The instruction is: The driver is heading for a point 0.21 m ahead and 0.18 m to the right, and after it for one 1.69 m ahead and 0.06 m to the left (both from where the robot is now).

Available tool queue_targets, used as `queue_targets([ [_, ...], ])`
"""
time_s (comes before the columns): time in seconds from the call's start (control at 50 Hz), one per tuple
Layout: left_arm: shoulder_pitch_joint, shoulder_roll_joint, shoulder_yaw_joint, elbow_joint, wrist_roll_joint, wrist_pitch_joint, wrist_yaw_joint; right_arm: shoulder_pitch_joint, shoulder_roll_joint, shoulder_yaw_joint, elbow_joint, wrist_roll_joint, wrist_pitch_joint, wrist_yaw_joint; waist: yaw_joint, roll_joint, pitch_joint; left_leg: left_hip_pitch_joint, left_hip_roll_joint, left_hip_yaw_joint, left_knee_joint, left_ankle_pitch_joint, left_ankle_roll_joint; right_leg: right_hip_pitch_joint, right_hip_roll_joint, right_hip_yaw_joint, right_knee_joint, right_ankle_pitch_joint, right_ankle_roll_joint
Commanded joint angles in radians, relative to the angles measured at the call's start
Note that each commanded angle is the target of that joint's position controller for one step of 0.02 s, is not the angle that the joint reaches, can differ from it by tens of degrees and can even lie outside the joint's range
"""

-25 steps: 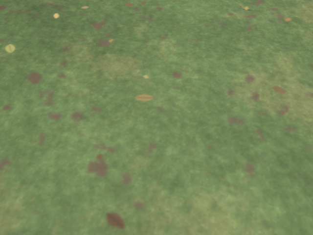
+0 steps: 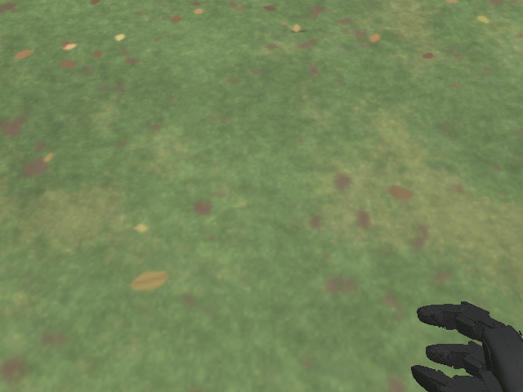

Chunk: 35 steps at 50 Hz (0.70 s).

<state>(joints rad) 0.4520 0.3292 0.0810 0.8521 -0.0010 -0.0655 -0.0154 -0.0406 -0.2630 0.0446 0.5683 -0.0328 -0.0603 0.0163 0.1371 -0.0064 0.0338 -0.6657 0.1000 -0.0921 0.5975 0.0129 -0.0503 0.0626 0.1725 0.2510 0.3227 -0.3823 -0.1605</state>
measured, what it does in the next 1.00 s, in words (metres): walks ahead: left foot, then right foot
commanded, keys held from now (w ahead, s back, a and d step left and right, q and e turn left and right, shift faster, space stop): w+e+shift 0.10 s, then e+shift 0.30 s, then q+shift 0.60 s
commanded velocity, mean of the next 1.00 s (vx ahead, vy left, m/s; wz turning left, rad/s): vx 0.33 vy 0.00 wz -0.23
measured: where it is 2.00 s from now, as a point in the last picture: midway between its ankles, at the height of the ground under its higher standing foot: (284, 369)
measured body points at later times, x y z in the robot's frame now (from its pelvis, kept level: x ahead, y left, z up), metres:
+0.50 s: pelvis +0.36 +0.02 -0.03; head +0.40 -0.02 +0.42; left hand +0.69 +0.15 -0.08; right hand +0.31 -0.29 -0.15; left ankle +0.25 +0.20 -0.66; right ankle +0.46 -0.08 -0.74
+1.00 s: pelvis +0.47 +0.06 +0.00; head +0.52 +0.08 +0.45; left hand +0.71 +0.30 -0.11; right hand +0.54 -0.25 -0.09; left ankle +0.50 +0.15 -0.73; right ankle +0.44 -0.08 -0.67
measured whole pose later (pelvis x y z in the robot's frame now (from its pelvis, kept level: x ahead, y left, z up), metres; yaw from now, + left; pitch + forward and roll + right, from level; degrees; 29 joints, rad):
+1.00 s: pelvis +0.47 +0.06 +0.00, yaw -9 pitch +2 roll -2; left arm 0.05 0.30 0.08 0.72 0.01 0.03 0.04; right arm 0.24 -0.31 -0.07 0.69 -0.01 0.02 0.01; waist -0.03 -0.02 0.05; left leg -0.35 0.01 0.00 0.64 -0.33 0.04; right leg -0.49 -0.02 -0.04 1.00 -0.50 0.04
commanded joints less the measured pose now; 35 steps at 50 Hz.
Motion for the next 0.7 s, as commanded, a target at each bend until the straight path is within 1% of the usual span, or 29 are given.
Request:
queue_targets([
  [0.02,-0.064,0.211,0.053,-0.069,0.007,-0.013,0.007,0.113,-0.169,-0.063,-0.02,0.009,-0.017,-0.02,-0.128,-0.04,-0.104,0.465,-0.123,0.066,-0.071,-0.077,0.026,-0.185,-0.17,0.16,0.149,0.844,-0.018],
  [0.04,-0.115,0.243,0.058,-0.077,0.012,-0.016,0.003,0.293,-0.211,-0.086,0.021,0.013,-0.022,-0.033,-0.245,-0.03,-0.197,0.66,-0.117,0.073,-0.074,-0.146,0.037,-0.227,-0.147,0.139,0.359,0.867,0.004],
  [0.06,-0.166,0.189,0.044,-0.097,0.016,-0.029,0.001,0.523,-0.272,-0.116,0.07,-0.002,-0.027,-0.054,-0.354,0.002,-0.301,0.913,-0.01,-0.009,-0.032,-0.319,0.06,-0.376,-0.106,0.092,0.641,0.721,0.02],
  [0.08,-0.167,0.0,-0.004,-0.143,0.008,-0.038,0.008,0.648,-0.332,-0.132,0.098,-0.042,-0.03,-0.067,-0.34,0.262,-0.372,1.12,0.277,-0.359,-0.125,-0.673,0.082,-0.648,-0.015,-0.01,0.965,-0.126,0.024],
  [0.1,-0.058,0.008,-0.025,-0.195,-0.026,-0.029,0.006,0.498,-0.362,-0.146,0.077,-0.041,-0.022,-0.054,-0.203,0.464,-0.435,1.093,0.401,-0.879,-0.36,-0.853,0.17,-0.824,-0.029,-0.087,1.113,-0.116,0.031],
  [0.12,-0.138,0.093,-0.015,-0.152,0.008,-0.002,0.014,0.364,-0.232,-0.128,0.043,-0.034,-0.015,-0.048,-0.203,0.215,-0.242,0.926,0.337,-0.714,-0.372,-0.866,0.179,-0.865,-0.123,-0.123,1.124,0.006,0.037],
  [0.14,-0.196,0.107,-0.007,-0.153,0.023,0.012,0.005,0.317,-0.156,-0.109,0.049,-0.028,-0.012,-0.043,-0.196,0.086,-0.124,0.792,0.286,-0.474,-0.33,-0.562,0.175,-0.842,-0.164,-0.156,1.066,0.076,0.057],
  [0.16,-0.228,0.101,-0.004,-0.15,0.027,0.026,-0.005,0.32,-0.122,-0.099,0.071,-0.034,-0.012,-0.038,-0.185,0.022,-0.069,0.71,0.241,-0.305,-0.306,-0.24,0.165,-0.811,-0.192,-0.167,1.031,0.077,0.079],
  [0.18,-0.23,0.078,-0.005,-0.166,0.036,0.042,-0.015,0.353,-0.112,-0.092,0.103,-0.025,-0.019,-0.038,-0.166,0.052,-0.044,0.66,0.224,-0.182,-0.282,0.061,0.162,-0.791,-0.207,-0.175,1.011,0.047,0.096],
  [0.22,-0.264,0.037,-0.016,-0.205,0.041,0.07,-0.026,0.402,-0.086,-0.086,0.158,0.01,-0.037,-0.022,-0.146,0.119,-0.024,0.629,0.2,-0.022,-0.263,0.408,0.136,-0.799,-0.222,-0.2,0.951,0.024,0.111],
  [0.24,-0.248,0.035,-0.01,-0.239,-0.083,0.063,-0.009,0.236,-0.107,-0.111,0.11,0.06,-0.046,-0.039,-0.111,0.2,0.006,0.61,0.152,0.042,-0.294,0.35,0.131,-0.817,-0.27,-0.174,0.885,0.058,0.132],
  [0.26,-0.29,0.041,-0.019,-0.256,-0.087,0.059,-0.009,0.167,-0.117,-0.112,0.093,0.066,-0.048,-0.051,-0.105,0.193,0.022,0.549,0.144,0.098,-0.339,0.323,0.136,-0.794,-0.269,-0.205,0.784,0.112,0.148],
  [0.3,-0.338,0.036,-0.025,-0.289,-0.037,0.05,-0.024,0.136,-0.174,-0.13,0.089,0.052,-0.042,-0.068,-0.107,0.131,0.014,0.474,0.122,0.2,-0.367,0.33,0.139,-0.648,-0.255,-0.266,0.541,0.292,0.17],
  [0.32,-0.331,0.028,-0.024,-0.285,-0.026,0.049,-0.035,0.137,-0.2,-0.139,0.091,0.049,-0.038,-0.074,-0.103,0.114,-0.005,0.461,0.099,0.25,-0.349,0.344,0.125,-0.556,-0.233,-0.29,0.443,0.379,0.166],
  [0.36,-0.284,0.06,-0.007,-0.266,-0.02,0.052,-0.051,0.156,-0.237,-0.153,0.097,0.061,-0.037,-0.076,-0.085,0.098,-0.054,0.501,0.091,0.292,-0.26,0.485,0.106,-0.424,-0.174,-0.34,0.372,0.441,0.137],
  [0.4,-0.214,0.125,0.026,-0.254,-0.022,0.064,-0.053,0.153,-0.272,-0.167,0.088,0.087,-0.027,-0.07,-0.038,0.106,-0.1,0.549,0.106,0.297,-0.109,0.662,0.094,-0.322,-0.126,-0.362,0.346,0.386,0.083],
  [0.42,-0.156,0.152,0.041,-0.247,-0.012,0.065,-0.051,0.175,-0.271,-0.168,0.088,0.096,-0.023,-0.065,-0.011,0.088,-0.128,0.517,0.109,0.281,0.025,0.65,0.095,-0.21,-0.109,-0.338,0.305,0.376,0.044],
  [0.44,-0.062,0.176,0.061,-0.227,-0.006,0.064,-0.04,0.186,-0.242,-0.157,0.089,0.095,-0.021,-0.058,0.045,0.02,-0.159,0.431,0.075,0.276,0.237,0.45,0.074,-0.044,-0.107,-0.295,0.201,0.478,-0.001],
  [0.46,-0.118,0.208,0.054,-0.231,-0.011,0.061,-0.014,0.286,-0.117,-0.119,0.095,0.04,-0.016,-0.044,-0.044,-0.254,-0.155,0.223,-0.053,0.268,0.573,-0.535,0.03,0.11,-0.254,-0.119,0.197,0.941,-0.065],
  [0.48,-0.217,0.251,0.033,-0.325,0.045,0.045,-0.004,0.454,-0.12,-0.095,0.09,0.024,-0.019,-0.03,-0.141,-0.343,-0.406,0.048,-0.14,0.101,0.927,-0.81,-0.013,0.298,-0.583,0.363,0.252,1.344,-0.328],
  [0.5,-0.218,0.178,0.015,-0.345,0.041,0.046,-0.009,0.409,-0.248,-0.115,0.116,0.051,-0.015,-0.021,-0.06,-0.107,-0.538,0.059,-0.098,-0.031,0.979,-0.713,-0.015,0.276,-0.608,0.344,0.192,1.246,-0.353],
  [0.52,-0.233,0.151,0.006,-0.303,0.029,0.046,-0.014,0.367,-0.244,-0.114,0.119,0.084,-0.003,-0.017,-0.085,-0.049,-0.449,0.006,-0.06,-0.015,0.893,-0.625,-0.005,0.152,-0.573,0.296,0.117,0.836,-0.299],
  [0.54,-0.293,0.102,-0.008,-0.298,0.003,0.039,-0.013,0.295,-0.224,-0.111,0.116,0.075,0.016,-0.033,-0.1,0.043,-0.312,0.024,-0.006,0.0,0.784,-0.565,-0.012,-0.012,-0.51,0.208,0.082,0.633,-0.216],
  [0.56,-0.335,0.051,-0.03,-0.28,0.005,0.031,-0.009,0.274,-0.204,-0.108,0.126,0.069,0.041,-0.048,-0.121,0.035,-0.23,0.096,0.013,-0.015,0.705,-0.539,-0.018,-0.169,-0.477,0.132,0.063,0.584,-0.174],
  [0.58,-0.356,0.041,-0.038,-0.258,0.023,0.026,-0.006,0.301,-0.199,-0.11,0.14,0.069,0.061,-0.051,-0.156,0.004,-0.175,0.213,0.017,-0.013,0.644,-0.531,-0.021,-0.326,-0.44,0.04,0.03,0.578,-0.145],
  [0.6,-0.375,0.053,-0.032,-0.238,0.037,0.022,-0.002,0.327,-0.179,-0.11,0.147,0.063,0.068,-0.051,-0.177,-0.04,-0.15,0.284,0.006,0.011,0.584,-0.507,-0.029,-0.411,-0.412,-0.044,0.007,0.613,-0.132],
  [0.62,-0.382,0.075,-0.021,-0.226,0.042,0.02,0.008,0.334,-0.162,-0.108,0.145,0.055,0.067,-0.053,-0.182,-0.068,-0.145,0.302,-0.002,0.039,0.525,-0.491,-0.036,-0.423,-0.393,-0.112,0.005,0.688,-0.125],
  [0.66,-0.378,0.104,-0.003,-0.215,0.039,0.027,0.03,0.317,-0.14,-0.105,0.14,0.05,0.063,-0.054,-0.166,-0.059,-0.171,0.274,-0.007,0.067,0.455,-0.432,-0.048,-0.359,-0.397,-0.175,0.021,0.768,-0.127],
  [0.7,-0.382,0.099,0.001,-0.214,0.032,0.043,0.048,0.288,-0.126,-0.103,0.127,0.057,0.073,-0.049,-0.15,-0.056,-0.188,0.246,0.011,0.074,0.416,-0.368,-0.054,-0.315,-0.432,-0.188,0.002,0.654,-0.134],
])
